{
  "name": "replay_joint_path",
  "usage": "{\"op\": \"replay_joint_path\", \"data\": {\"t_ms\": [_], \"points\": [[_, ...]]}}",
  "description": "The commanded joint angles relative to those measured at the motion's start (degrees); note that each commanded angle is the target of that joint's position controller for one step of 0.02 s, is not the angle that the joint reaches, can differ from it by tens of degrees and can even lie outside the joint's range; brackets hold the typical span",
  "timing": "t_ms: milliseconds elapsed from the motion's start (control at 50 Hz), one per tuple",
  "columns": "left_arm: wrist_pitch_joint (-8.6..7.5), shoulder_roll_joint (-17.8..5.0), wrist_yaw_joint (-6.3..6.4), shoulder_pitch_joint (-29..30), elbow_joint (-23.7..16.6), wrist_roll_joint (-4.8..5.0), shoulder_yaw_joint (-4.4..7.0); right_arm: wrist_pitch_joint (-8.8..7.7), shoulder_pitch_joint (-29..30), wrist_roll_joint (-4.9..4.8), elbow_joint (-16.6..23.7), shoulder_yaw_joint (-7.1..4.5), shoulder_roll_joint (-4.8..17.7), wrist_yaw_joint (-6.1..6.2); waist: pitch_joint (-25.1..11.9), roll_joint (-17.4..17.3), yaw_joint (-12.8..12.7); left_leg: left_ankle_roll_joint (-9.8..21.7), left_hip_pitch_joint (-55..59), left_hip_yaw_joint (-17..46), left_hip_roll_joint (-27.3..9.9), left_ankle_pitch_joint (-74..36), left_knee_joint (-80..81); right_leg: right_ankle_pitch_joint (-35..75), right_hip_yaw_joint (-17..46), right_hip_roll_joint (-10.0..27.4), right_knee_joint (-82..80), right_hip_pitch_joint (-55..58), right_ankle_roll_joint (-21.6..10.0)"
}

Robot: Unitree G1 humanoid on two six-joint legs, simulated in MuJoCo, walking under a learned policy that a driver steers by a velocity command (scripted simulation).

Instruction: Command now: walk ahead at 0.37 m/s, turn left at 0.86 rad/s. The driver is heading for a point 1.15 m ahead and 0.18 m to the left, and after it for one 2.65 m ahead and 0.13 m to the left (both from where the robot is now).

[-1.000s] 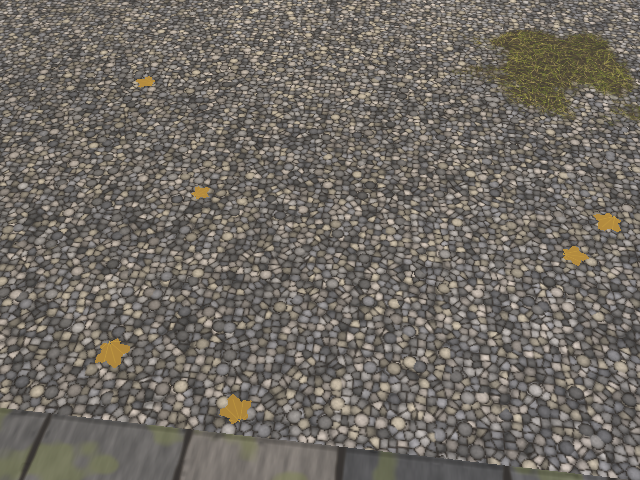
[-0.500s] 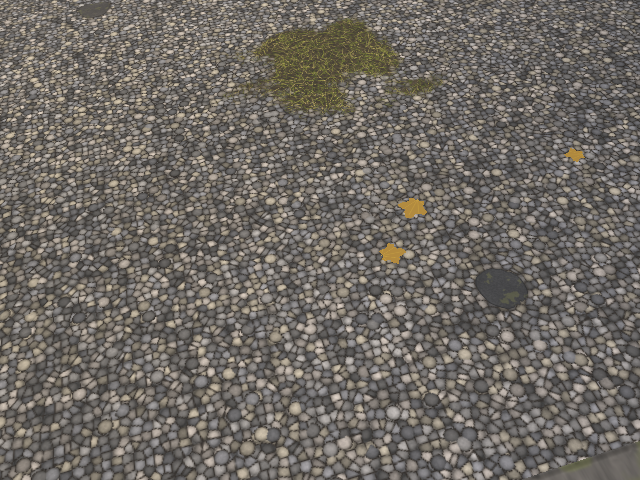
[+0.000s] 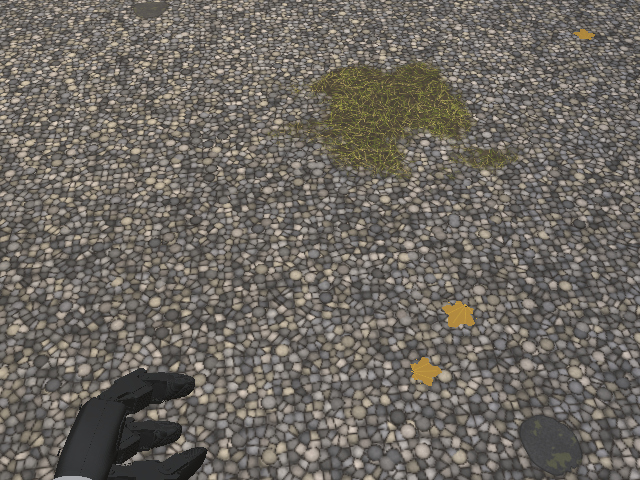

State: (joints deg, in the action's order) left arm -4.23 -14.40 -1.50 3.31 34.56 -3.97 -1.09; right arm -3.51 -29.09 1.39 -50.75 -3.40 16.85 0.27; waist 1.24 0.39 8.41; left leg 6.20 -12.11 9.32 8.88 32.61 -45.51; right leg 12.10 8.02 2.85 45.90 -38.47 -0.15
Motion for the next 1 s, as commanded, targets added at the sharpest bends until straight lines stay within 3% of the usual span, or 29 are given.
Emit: {"op": "replay_joint_path", "data": {"t_ms": [20, 40, 80, 120, 140, 160, 180, 200, 220, 240, 260, 280, 300, 400, 500, 540, 560, 580, 600, 640, 680, 720, 840, 860, 920, 940, 960, 980, 1000], "points": [[-1.02, -0.35, -1.45, 2.12, -2.79, 1.14, 0.39, 1.18, 1.37, 0.18, 2.83, -1.88, 6.55, 1.14, 0.07, -4.41, -0.72, 4.74, -12.82, 10.68, -2.74, -9.92, 3.87, 12.11, -6.90, -6.82, -14.26, 18.80, 0.75], [-1.07, 0.10, -1.52, -0.15, -2.10, 1.52, 0.36, 1.85, 2.89, 0.82, 3.65, -2.26, 7.01, 1.91, -0.45, -5.49, -1.72, 3.08, -13.80, 10.63, -2.37, -5.23, -0.79, 15.72, -5.71, -6.85, -16.97, 23.59, 1.23], [-1.25, -0.22, 0.09, -7.95, 0.53, 1.75, 0.80, 2.72, 4.97, -0.09, 4.27, -2.67, 6.87, 2.72, -0.91, -5.22, -6.14, -0.01, -12.06, 6.79, 0.21, 0.80, -14.21, 27.28, -3.22, -3.53, -31.23, 32.86, 2.36], [-1.43, -4.37, 2.03, -23.01, 7.13, 1.44, 3.12, 4.67, 6.36, -1.49, 4.89, -2.80, 6.94, 3.35, -3.66, -2.44, -12.14, -2.08, -14.84, 0.70, 3.17, 5.70, -36.77, 42.68, -0.15, 5.23, -44.02, 47.56, 2.17], [-1.16, -7.88, 2.05, -31.95, 9.99, 0.73, 4.67, 5.25, 6.67, -2.92, 6.35, -2.67, 4.44, 3.26, -7.09, -0.39, -14.53, -3.27, -25.60, -1.96, 3.53, 18.26, -53.70, 49.45, 1.07, 10.88, -33.12, 61.09, 1.51], [-1.35, -9.84, 0.80, -35.42, 10.31, 1.55, 4.66, 5.57, 3.54, -3.80, 8.37, -1.75, 0.63, 3.34, -11.07, 2.17, -13.00, -3.71, -31.49, -3.56, 2.38, 27.91, -66.04, 79.00, 0.62, 15.18, -14.27, 65.12, 4.93], [-2.60, -12.56, 0.02, -33.32, 10.49, 1.60, 5.64, 5.95, -7.14, -4.00, 10.94, -0.90, -1.29, 3.47, -18.67, 17.67, -5.02, -4.29, -47.10, -4.89, -2.70, 21.46, -75.10, 82.78, 5.75, 27.55, -1.14, 78.31, -1.96], [-2.07, -7.30, -0.06, -30.04, 8.10, 2.90, 5.17, 5.75, -7.14, -0.96, 7.38, -0.66, -1.10, 3.29, -18.83, 12.92, -6.82, -4.36, -50.02, -5.80, -6.61, 13.19, -75.62, 68.44, 4.67, 24.14, -3.26, 70.65, -1.94], [-2.50, -12.40, 1.55, -24.46, 6.96, 3.45, 6.66, 5.80, 0.86, 0.32, 11.17, -0.62, 0.41, 2.54, -20.63, 19.46, -7.84, -5.34, -50.60, -8.03, -6.18, 5.38, -80.63, 27.75, 15.68, 29.95, -15.27, 59.33, -14.23], [-1.79, -8.82, 2.39, -20.43, 5.23, 3.17, 5.60, 5.69, 13.17, 2.40, 13.83, -1.91, 4.99, 2.10, -13.93, 12.70, -8.77, -6.37, -51.13, -6.44, -10.42, -4.15, -68.31, 5.49, 14.52, 28.98, -24.23, 48.46, -14.62], [-0.82, -3.69, 2.93, -18.10, 6.53, 4.25, 3.81, 6.60, 17.46, 2.70, 12.58, -3.39, 10.40, 0.20, -6.16, 2.28, -8.01, -6.52, -42.48, -5.90, -10.55, -8.78, -59.05, 10.71, 2.39, 19.49, -25.63, 36.47, -9.71], [-0.59, -5.99, 3.24, -18.11, 7.77, 3.19, 4.35, 7.52, 17.29, 0.93, 14.99, -2.55, 7.02, -1.25, -3.20, 7.31, -5.69, -7.71, -37.64, -4.94, -11.75, -13.84, -47.73, 13.77, -0.03, 19.89, -25.85, 28.59, -9.34], [-0.43, -4.89, 3.53, -18.02, 8.89, 3.85, 4.06, 7.82, 18.67, 0.47, 15.96, -1.49, 4.69, -2.45, 0.54, 7.73, -4.53, -8.03, -32.08, -5.98, -12.68, -20.69, -34.10, 10.31, -5.71, 15.05, -28.10, 21.52, -7.66], [0.79, -6.30, 3.27, -18.49, 8.63, 3.98, 4.47, 6.76, 20.43, 0.40, 16.33, 0.37, -1.11, -4.43, -4.34, 9.32, -5.16, -4.05, -18.66, -11.57, -10.51, -31.29, -7.64, 11.13, -14.11, 13.22, -24.87, 25.02, -7.73], [3.78, -9.85, 3.79, -24.81, 8.29, 2.57, 5.72, 6.82, 29.23, -0.28, 20.56, 0.27, -0.16, -4.34, -2.87, 6.37, -10.01, -0.64, -13.40, -17.00, -7.79, -15.40, 3.48, 10.78, -19.53, 15.86, -16.26, 32.03, -5.04], [4.94, -11.77, 3.74, -26.15, 7.99, 2.66, 6.33, 5.36, 22.34, 0.10, 18.93, -0.47, 0.73, -2.99, -7.06, 3.64, -7.55, 1.83, -3.57, -15.87, -5.12, -12.39, 11.00, 15.55, -21.84, 16.05, -0.69, 30.93, -3.64], [5.00, -12.12, 3.40, -27.81, 7.29, 3.23, 6.40, 4.38, 15.64, 1.03, 17.35, -1.69, 4.53, -1.91, -11.94, -3.66, -4.14, 5.14, 9.54, -6.14, -10.00, -24.67, 18.67, 1.40, -22.39, 13.55, 13.43, 21.41, -0.50], [5.29, -6.00, 2.20, -28.96, 1.48, 2.65, 4.56, 4.91, 17.89, 0.19, 19.17, -3.91, 14.68, -1.34, -13.51, -17.42, -8.42, 14.39, 21.59, 22.53, -31.00, -49.65, 19.44, -52.73, -22.31, 1.43, 30.29, -2.57, 4.03], [5.95, -9.28, 2.05, -21.03, 0.62, 1.09, 5.13, 5.65, 9.53, -2.11, 18.48, -4.34, 13.20, -0.76, -16.41, -6.59, -1.01, 18.35, 18.02, 23.80, -32.61, -55.80, 21.71, -52.01, -9.37, 0.37, 33.45, -3.30, 4.91], [6.64, -7.23, 2.84, -20.10, 1.16, 3.81, 4.53, 6.00, 17.54, -1.50, 16.87, -1.81, 6.73, 0.22, -7.01, -4.61, -6.38, 14.48, 5.95, 9.48, -27.43, -52.42, 23.82, -41.46, -7.68, 2.41, 29.32, 0.00, 4.32], [7.42, -7.32, 2.78, -25.11, 4.44, 2.64, 4.62, 5.55, 25.41, -1.12, 16.78, 0.10, 1.86, 0.54, -5.10, -6.72, -11.22, 9.34, -4.31, -0.34, -20.52, -49.54, 25.25, -36.04, -8.95, 1.69, 21.02, 11.25, 3.44], [8.01, -5.03, 1.51, -27.28, 6.45, 3.43, 3.96, 4.44, 26.50, -0.09, 15.03, 1.48, -0.56, 0.27, -5.89, -6.01, -12.37, 6.62, -7.82, -6.16, -18.66, -48.78, 25.77, -34.88, -9.11, 0.41, 10.89, 19.70, 2.58], [7.51, -5.84, -0.55, -20.02, 3.87, 3.60, 4.83, 4.81, 20.14, 0.09, 11.82, -0.58, 5.80, 0.21, -3.74, -7.39, -7.78, 5.74, -4.49, -3.69, -23.66, -26.60, 25.39, -35.40, -10.70, -2.10, 1.41, 19.29, 0.16], [7.33, -5.42, -0.98, -20.11, 3.77, 3.31, 4.74, 4.88, 19.16, 0.23, 11.74, -0.97, 6.44, 0.13, -4.67, -7.98, -7.51, 5.05, -5.15, -3.10, -23.99, -12.46, 27.05, -36.15, -12.03, -2.68, 0.05, 20.28, -0.92], [7.00, -5.38, -2.87, -28.15, 7.08, 3.52, 5.24, 5.02, 23.78, 0.14, 13.14, -1.95, 7.92, 0.22, -1.74, -7.63, -12.67, 0.45, -18.45, -3.69, -23.22, 17.28, 27.55, -39.65, -15.18, -5.51, -9.32, 34.38, -5.69], [6.70, -5.88, -2.73, -36.09, 10.61, 3.72, 5.70, 4.94, 27.34, 0.63, 13.88, -1.75, 5.95, 0.19, 1.64, -0.55, -16.70, -1.74, -26.49, -8.37, -19.85, 17.49, 16.13, -45.55, -9.15, -3.62, -16.47, 40.30, -8.21], [5.90, -9.16, -1.96, -42.21, 12.54, 3.30, 6.21, 4.57, 30.14, 1.16, 14.65, -0.22, -0.97, -0.29, 4.08, 16.97, -18.76, -5.48, -37.87, -18.63, -10.98, 7.40, -12.25, -61.96, 14.56, 10.01, -27.91, 43.02, -11.77], [5.72, -10.86, -1.22, -38.17, 9.42, 2.96, 5.78, 3.35, 35.75, 0.61, 19.10, 0.76, -2.20, -1.08, 8.29, 14.95, -17.93, -6.12, -48.39, -9.89, -6.38, -1.37, -15.12, -75.08, 40.84, 16.57, -42.49, 37.80, -15.99], [5.76, -10.94, 0.25, -33.01, 8.60, 2.45, 6.09, 1.70, 35.65, 0.18, 19.14, 0.21, 0.76, -1.65, 12.09, 8.70, -14.44, -6.30, -47.25, -5.83, -10.10, -10.31, -15.89, -72.49, 39.50, 16.79, -44.87, 33.83, -16.01]]}}
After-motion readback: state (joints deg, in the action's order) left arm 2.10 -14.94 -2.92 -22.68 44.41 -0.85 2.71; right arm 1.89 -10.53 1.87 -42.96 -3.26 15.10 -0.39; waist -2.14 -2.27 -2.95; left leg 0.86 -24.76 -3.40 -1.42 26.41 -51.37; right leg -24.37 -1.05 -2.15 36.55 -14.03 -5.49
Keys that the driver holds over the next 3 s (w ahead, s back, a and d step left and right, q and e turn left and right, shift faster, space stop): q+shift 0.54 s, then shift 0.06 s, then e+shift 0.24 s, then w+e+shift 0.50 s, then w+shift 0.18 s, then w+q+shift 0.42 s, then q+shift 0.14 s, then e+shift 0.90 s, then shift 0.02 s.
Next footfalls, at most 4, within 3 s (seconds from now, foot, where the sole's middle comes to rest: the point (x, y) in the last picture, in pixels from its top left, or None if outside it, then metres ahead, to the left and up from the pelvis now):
0.14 right None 0.27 -0.18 -0.92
0.56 left None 0.30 0.03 -0.92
0.94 right None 0.35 -0.17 -0.92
1.40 left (239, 446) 0.65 0.13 -0.92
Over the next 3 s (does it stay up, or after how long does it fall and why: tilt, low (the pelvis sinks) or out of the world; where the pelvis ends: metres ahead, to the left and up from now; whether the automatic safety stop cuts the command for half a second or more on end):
stays up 1.31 0.09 -0.15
